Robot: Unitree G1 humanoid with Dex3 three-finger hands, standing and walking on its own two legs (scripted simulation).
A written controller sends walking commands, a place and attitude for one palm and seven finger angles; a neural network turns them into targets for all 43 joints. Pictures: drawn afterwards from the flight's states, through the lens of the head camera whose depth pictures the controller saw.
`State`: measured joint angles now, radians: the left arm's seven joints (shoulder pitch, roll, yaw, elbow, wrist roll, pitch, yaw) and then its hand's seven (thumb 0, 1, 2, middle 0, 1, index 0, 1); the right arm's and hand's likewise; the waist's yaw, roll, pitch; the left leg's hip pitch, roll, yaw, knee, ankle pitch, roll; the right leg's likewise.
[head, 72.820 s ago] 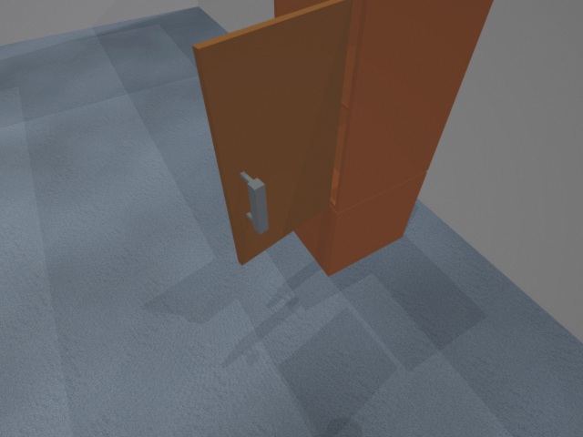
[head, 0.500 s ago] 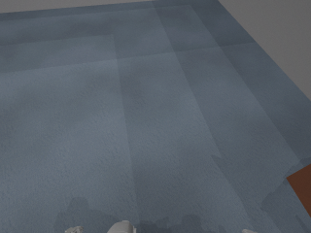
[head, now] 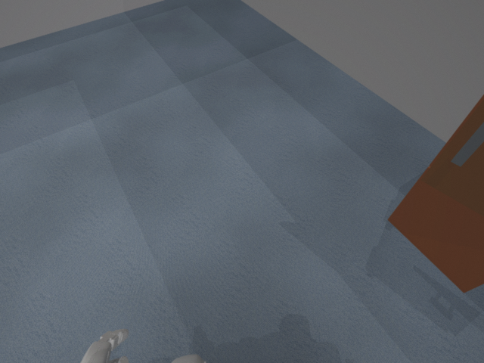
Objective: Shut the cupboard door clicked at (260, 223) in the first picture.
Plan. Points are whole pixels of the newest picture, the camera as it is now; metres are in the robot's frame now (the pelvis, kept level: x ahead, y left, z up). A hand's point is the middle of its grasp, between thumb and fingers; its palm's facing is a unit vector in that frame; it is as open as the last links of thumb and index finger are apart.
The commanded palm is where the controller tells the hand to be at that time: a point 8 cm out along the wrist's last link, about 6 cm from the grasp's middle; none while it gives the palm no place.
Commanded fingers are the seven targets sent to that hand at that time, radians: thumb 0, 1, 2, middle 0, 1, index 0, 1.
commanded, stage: turn to face it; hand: left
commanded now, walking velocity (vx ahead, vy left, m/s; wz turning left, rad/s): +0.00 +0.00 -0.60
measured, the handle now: (477, 137) +0.63 -0.55 -0.08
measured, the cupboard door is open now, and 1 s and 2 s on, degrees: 13 13 13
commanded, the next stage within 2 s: take the last steps up to it in 1.16 s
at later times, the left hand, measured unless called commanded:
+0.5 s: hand (146, 339) +0.17 +0.21 -0.16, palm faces -0.23 -0.95 -0.20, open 7.4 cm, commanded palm none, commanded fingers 0.00 0.90 0.90 -0.20 -0.30 -0.20 -0.30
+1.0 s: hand (212, 299) +0.24 +0.08 -0.14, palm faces -0.52 -0.82 -0.24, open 7.3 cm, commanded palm none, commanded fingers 0.00 0.90 0.90 -0.20 -0.30 -0.20 -0.30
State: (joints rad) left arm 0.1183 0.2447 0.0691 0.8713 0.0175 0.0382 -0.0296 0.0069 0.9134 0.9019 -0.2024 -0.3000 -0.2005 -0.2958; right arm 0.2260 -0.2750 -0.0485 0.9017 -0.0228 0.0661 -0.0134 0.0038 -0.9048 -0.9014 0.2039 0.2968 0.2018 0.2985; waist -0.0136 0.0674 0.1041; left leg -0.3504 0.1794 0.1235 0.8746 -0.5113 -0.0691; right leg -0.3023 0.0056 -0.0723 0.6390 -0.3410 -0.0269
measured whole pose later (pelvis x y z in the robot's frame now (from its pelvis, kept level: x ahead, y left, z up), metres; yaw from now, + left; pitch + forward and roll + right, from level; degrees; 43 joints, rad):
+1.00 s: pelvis +0.06 -0.03 +0.02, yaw -32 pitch +1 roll +0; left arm 0.16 0.21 0.04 0.91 0.02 0.04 0.00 0.01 0.91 0.90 -0.21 -0.30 -0.21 -0.30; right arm 0.19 -0.26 -0.04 0.90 -0.02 0.06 -0.02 0.01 -0.91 -0.90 0.20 0.30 0.20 0.30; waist -0.02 0.02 0.07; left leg -0.47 0.07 0.04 0.96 -0.43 -0.08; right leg -0.24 0.03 0.01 0.50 -0.28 -0.03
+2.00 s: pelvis +0.18 -0.19 +0.01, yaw -46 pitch +0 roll -1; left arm 0.27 0.20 0.06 1.08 0.03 0.03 -0.03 0.01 0.91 0.90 -0.20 -0.30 -0.20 -0.30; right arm 0.22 -0.17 -0.01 0.96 -0.05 -0.04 -0.03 0.00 -0.91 -0.90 0.20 0.30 0.20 0.30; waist -0.01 -0.05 0.07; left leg -0.33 0.07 0.17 0.60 -0.27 0.03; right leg -0.38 0.01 -0.02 1.18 -0.40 -0.04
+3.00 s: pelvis +0.21 -0.29 +0.02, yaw -46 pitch +0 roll +1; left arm 0.28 0.19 0.02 1.10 0.01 0.03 0.03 0.01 0.91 0.90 -0.20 -0.30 -0.20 -0.30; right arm 0.17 -0.15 -0.01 1.03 0.00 0.02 -0.03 0.00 -0.92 -0.90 0.20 0.30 0.20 0.30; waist 0.04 -0.02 0.05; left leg -0.24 -0.02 0.06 0.46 -0.23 0.03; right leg -0.16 -0.01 0.02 0.46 -0.32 0.00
